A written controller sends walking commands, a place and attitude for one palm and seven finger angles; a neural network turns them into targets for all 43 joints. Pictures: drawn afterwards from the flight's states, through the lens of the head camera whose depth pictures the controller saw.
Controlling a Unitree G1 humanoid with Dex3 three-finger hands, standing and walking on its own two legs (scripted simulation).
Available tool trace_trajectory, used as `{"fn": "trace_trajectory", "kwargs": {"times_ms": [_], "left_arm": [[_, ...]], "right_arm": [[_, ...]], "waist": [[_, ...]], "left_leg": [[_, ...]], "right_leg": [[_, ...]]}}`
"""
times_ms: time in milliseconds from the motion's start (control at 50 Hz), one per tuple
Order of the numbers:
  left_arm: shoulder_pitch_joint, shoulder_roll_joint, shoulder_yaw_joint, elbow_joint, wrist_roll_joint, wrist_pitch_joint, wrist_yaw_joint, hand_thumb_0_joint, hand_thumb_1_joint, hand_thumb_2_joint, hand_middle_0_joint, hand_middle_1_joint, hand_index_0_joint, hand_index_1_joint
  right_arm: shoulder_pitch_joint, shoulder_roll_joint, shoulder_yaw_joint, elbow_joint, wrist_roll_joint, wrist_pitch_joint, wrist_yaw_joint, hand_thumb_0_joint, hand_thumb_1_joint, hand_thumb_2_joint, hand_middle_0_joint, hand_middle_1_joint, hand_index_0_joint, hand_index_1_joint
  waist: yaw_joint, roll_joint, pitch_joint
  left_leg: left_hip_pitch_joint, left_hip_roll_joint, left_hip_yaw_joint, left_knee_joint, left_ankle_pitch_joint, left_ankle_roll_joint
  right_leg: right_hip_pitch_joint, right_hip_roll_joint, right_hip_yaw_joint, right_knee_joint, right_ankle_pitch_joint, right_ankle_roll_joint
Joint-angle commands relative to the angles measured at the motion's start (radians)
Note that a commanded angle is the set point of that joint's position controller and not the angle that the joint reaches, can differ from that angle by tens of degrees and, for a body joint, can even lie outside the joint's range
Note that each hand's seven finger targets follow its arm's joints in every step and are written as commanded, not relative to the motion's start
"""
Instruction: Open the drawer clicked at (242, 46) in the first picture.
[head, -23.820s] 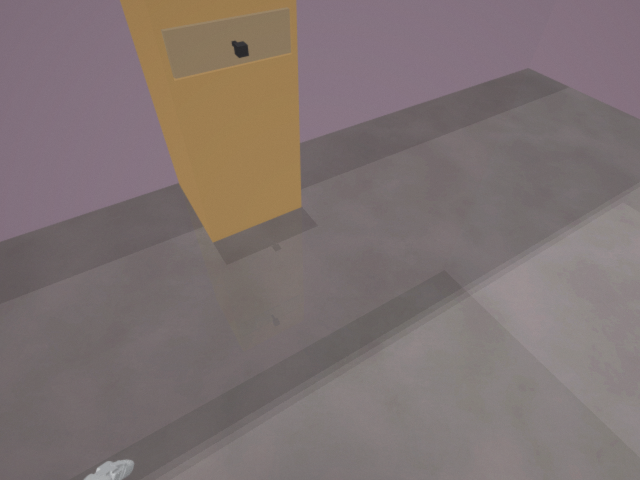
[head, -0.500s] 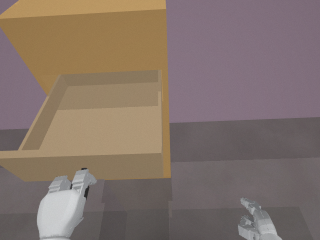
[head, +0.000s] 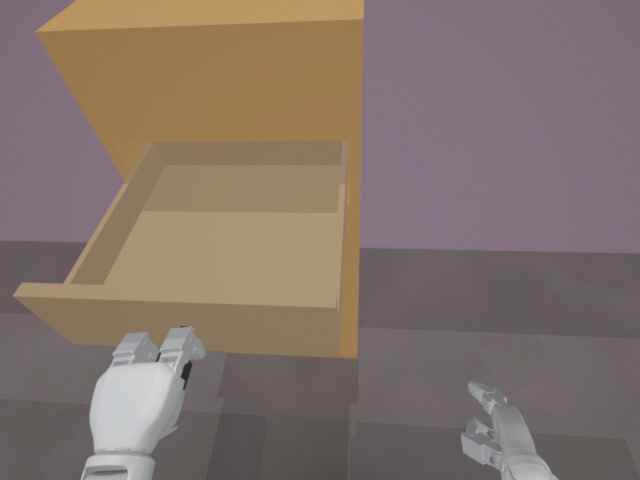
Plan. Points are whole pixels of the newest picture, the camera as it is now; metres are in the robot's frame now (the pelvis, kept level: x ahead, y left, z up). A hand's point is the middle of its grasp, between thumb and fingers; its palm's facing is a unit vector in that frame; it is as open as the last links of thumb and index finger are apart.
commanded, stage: open the thumb to release the handle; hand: left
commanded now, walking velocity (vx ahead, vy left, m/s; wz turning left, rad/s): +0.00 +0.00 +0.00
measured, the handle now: (176, 356) +0.24 +0.22 +0.03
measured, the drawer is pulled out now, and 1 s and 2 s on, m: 0.30 0.30 0.30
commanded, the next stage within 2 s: lift the hand off the handle in 0.26 s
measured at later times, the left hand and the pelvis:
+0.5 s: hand (165, 406) +0.19 +0.22 +0.02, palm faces +0.05 -0.11 -0.99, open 13.4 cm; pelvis -0.02 +0.00 +0.01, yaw +0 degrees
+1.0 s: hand (137, 379) +0.20 +0.23 +0.07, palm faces +0.11 -0.12 -0.99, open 13.6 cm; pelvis -0.02 +0.01 +0.02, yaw +0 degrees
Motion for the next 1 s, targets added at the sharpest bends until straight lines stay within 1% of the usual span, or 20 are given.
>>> {"fn": "trace_trajectory", "kwargs": {"times_ms": [0,80,140,240,320,340,400,460,480,540,600,620,640,660,720,800,880,920,960,980], "left_arm": [[-0.040,0.192,0.225,-0.135,-0.023,0.054,0.029,0.000,-0.010,0.510,-0.335,-1.253,-0.335,-1.253],[-0.035,0.199,0.236,-0.111,-0.025,0.043,0.018,0.000,-0.290,0.390,-0.315,-1.222,-0.315,-1.222],[-0.067,0.209,0.246,-0.097,-0.032,0.036,0.010,0.000,-0.500,0.300,-0.300,-1.200,-0.300,-1.200],[-0.081,0.205,0.248,-0.088,-0.032,0.023,0.014,0.000,-0.500,0.300,-0.300,-1.200,-0.300,-1.200],[-0.100,0.205,0.253,-0.051,-0.034,0.021,0.018,0.000,-0.500,0.300,-0.300,-1.200,-0.300,-1.200],[-0.155,0.104,0.131,-0.121,-0.034,0.023,0.016,0.000,-0.500,0.300,-0.300,-1.200,-0.300,-1.200],[-0.173,0.144,0.167,-0.085,-0.023,0.030,0.027,0.000,-0.500,0.300,-0.300,-1.200,-0.300,-1.200],[-0.209,0.153,0.167,-0.083,-0.006,0.042,0.027,0.000,-0.500,0.300,-0.300,-1.200,-0.300,-1.200],[-0.216,0.133,0.141,-0.081,0.000,0.043,0.026,0.000,-0.500,0.300,-0.300,-1.200,-0.300,-1.200],[-0.233,0.138,0.141,-0.071,-0.001,0.050,0.021,0.000,-0.500,0.300,-0.300,-1.200,-0.300,-1.200],[-0.309,0.144,0.137,-0.047,-0.002,0.058,0.013,0.000,-0.500,0.300,-0.300,-1.200,-0.300,-1.200],[-0.301,0.129,0.124,-0.038,0.001,0.059,0.012,0.000,-0.500,0.300,-0.300,-1.200,-0.300,-1.200],[-0.331,0.117,0.104,-0.049,0.002,0.058,0.010,0.000,-0.500,0.300,-0.300,-1.200,-0.300,-1.200],[-0.323,0.135,0.123,-0.081,-0.004,0.058,0.008,0.000,-0.500,0.300,-0.300,-1.200,-0.300,-1.200],[-0.362,0.159,0.131,-0.135,-0.007,0.060,0.002,0.000,-0.500,0.300,-0.300,-1.200,-0.300,-1.200],[-0.320,0.142,0.112,-0.197,-0.027,0.068,-0.022,0.000,-0.500,0.300,-0.300,-1.200,-0.300,-1.200],[-0.211,0.130,0.099,-0.202,-0.044,0.104,-0.072,0.000,-0.500,0.300,-0.300,-1.200,-0.300,-1.200],[-0.229,0.102,0.054,-0.220,-0.053,0.129,-0.114,0.000,-0.500,0.300,-0.300,-1.200,-0.300,-1.200],[-0.230,0.156,0.098,-0.272,-0.068,0.136,-0.146,0.000,-0.500,0.300,-0.300,-1.200,-0.300,-1.200],[-0.248,0.148,0.078,-0.284,-0.062,0.138,-0.160,0.000,-0.500,0.300,-0.300,-1.200,-0.300,-1.200]], "right_arm": [[-0.128,-0.089,-0.036,-0.157,-0.002,-0.053,-0.015,0.000,-0.900,-0.900,0.200,0.300,0.200,0.300],[-0.138,-0.088,-0.034,-0.156,0.000,-0.055,-0.021,0.000,-0.900,-0.900,0.200,0.300,0.200,0.300],[-0.136,-0.091,-0.037,-0.153,0.004,-0.055,-0.026,0.000,-0.900,-0.900,0.200,0.300,0.200,0.300],[-0.131,-0.094,-0.043,-0.151,0.005,-0.059,-0.029,0.000,-0.900,-0.900,0.200,0.300,0.200,0.300],[-0.129,-0.095,-0.048,-0.149,0.009,-0.064,-0.034,0.000,-0.900,-0.900,0.200,0.300,0.200,0.300],[-0.130,-0.096,-0.047,-0.160,0.001,-0.068,-0.022,0.000,-0.900,-0.900,0.200,0.300,0.200,0.300],[-0.113,-0.100,-0.056,-0.146,0.004,-0.076,-0.022,0.000,-0.900,-0.900,0.200,0.300,0.200,0.300],[-0.113,-0.105,-0.053,-0.146,0.002,-0.070,-0.022,0.000,-0.900,-0.900,0.200,0.300,0.200,0.300],[-0.119,-0.101,-0.051,-0.149,0.001,-0.072,-0.022,0.000,-0.900,-0.900,0.200,0.300,0.200,0.300],[-0.118,-0.100,-0.051,-0.145,0.005,-0.070,-0.023,0.000,-0.900,-0.900,0.200,0.300,0.200,0.300],[-0.124,-0.099,-0.047,-0.136,0.009,-0.066,-0.029,0.000,-0.900,-0.900,0.200,0.300,0.200,0.300],[-0.125,-0.096,-0.045,-0.137,0.007,-0.067,-0.030,0.000,-0.900,-0.900,0.200,0.300,0.200,0.300],[-0.122,-0.097,-0.045,-0.136,0.007,-0.068,-0.027,0.000,-0.900,-0.900,0.200,0.300,0.200,0.300],[-0.125,-0.097,-0.047,-0.141,0.008,-0.067,-0.028,0.000,-0.900,-0.900,0.200,0.300,0.200,0.300],[-0.137,-0.090,-0.042,-0.142,0.007,-0.064,-0.032,0.000,-0.900,-0.900,0.200,0.300,0.200,0.300],[-0.146,-0.084,-0.037,-0.151,0.008,-0.065,-0.027,0.000,-0.900,-0.900,0.200,0.300,0.200,0.300],[-0.162,-0.086,-0.025,-0.161,0.015,-0.056,-0.014,0.000,-0.900,-0.900,0.200,0.300,0.200,0.300],[-0.169,-0.092,-0.020,-0.165,0.019,-0.047,-0.007,0.000,-0.900,-0.900,0.200,0.300,0.200,0.300],[-0.183,-0.098,-0.019,-0.174,0.022,-0.040,-0.009,0.000,-0.900,-0.900,0.200,0.300,0.200,0.300],[-0.180,-0.097,-0.009,-0.171,0.018,-0.039,-0.008,0.000,-0.900,-0.900,0.200,0.300,0.200,0.300]], "waist": [[0.019,-0.082,-0.179],[0.030,-0.069,-0.154],[0.025,-0.080,-0.124],[0.028,-0.035,-0.132],[0.028,-0.065,-0.118],[0.000,-0.037,-0.145],[-0.001,-0.068,-0.152],[-0.003,-0.087,-0.163],[-0.002,-0.073,-0.149],[0.001,-0.061,-0.150],[-0.011,-0.073,-0.136],[-0.006,-0.064,-0.128],[-0.015,-0.063,-0.134],[-0.003,-0.034,-0.160],[0.002,-0.018,-0.178],[0.009,-0.007,-0.160],[0.025,-0.068,-0.108],[0.014,-0.089,-0.079],[0.018,-0.068,-0.082],[0.016,-0.063,-0.079]], "left_leg": [[0.059,-0.075,-0.018,-0.068,0.282,0.028],[0.045,-0.079,-0.014,-0.088,0.243,0.026],[0.030,-0.078,-0.014,-0.098,0.207,0.030],[0.039,-0.078,-0.014,-0.108,0.196,0.028],[0.021,-0.077,-0.014,-0.109,0.172,0.029],[0.044,-0.077,-0.020,-0.108,0.190,0.031],[0.059,-0.068,-0.020,-0.109,0.190,0.031],[0.059,-0.069,-0.022,-0.112,0.193,0.029],[0.058,-0.069,-0.019,-0.113,0.177,0.031],[0.063,-0.067,-0.019,-0.118,0.181,0.031],[0.064,-0.066,-0.024,-0.125,0.162,0.032],[0.069,-0.065,-0.025,-0.129,0.166,0.031],[0.083,-0.063,-0.025,-0.129,0.175,0.032],[0.103,-0.062,-0.027,-0.136,0.189,0.030],[0.132,-0.064,-0.026,-0.148,0.209,0.031],[0.162,-0.057,-0.030,-0.173,0.245,0.028],[0.158,-0.054,-0.027,-0.203,0.270,0.030],[0.168,-0.052,-0.026,-0.223,0.268,0.034],[0.192,-0.051,-0.026,-0.233,0.282,0.034],[0.194,-0.053,-0.024,-0.238,0.281,0.038]], "right_leg": [[0.193,-0.002,0.096,-0.134,0.525,0.009],[0.200,-0.003,0.113,-0.156,0.466,0.009],[0.187,-0.005,0.116,-0.181,0.382,0.012],[0.177,-0.002,0.117,-0.194,0.312,0.005],[0.168,-0.002,0.118,-0.204,0.266,0.007],[0.158,-0.007,0.100,-0.199,0.277,0.008],[0.140,0.002,0.078,-0.197,0.243,0.007],[0.143,0.003,0.074,-0.194,0.245,0.005],[0.130,0.001,0.070,-0.196,0.223,0.007],[0.136,0.001,0.064,-0.196,0.224,0.005],[0.124,0.003,0.063,-0.206,0.189,0.007],[0.120,0.005,0.055,-0.205,0.189,0.005],[0.116,0.004,0.048,-0.204,0.196,0.006],[0.135,0.006,0.050,-0.207,0.200,0.002],[0.159,0.008,0.049,-0.213,0.210,0.001],[0.185,0.008,0.042,-0.229,0.231,0.000],[0.228,0.006,0.046,-0.253,0.269,0.005],[0.234,0.005,0.038,-0.270,0.266,0.010],[0.264,0.003,0.046,-0.285,0.277,0.010],[0.264,0.001,0.037,-0.285,0.272,0.012]]}}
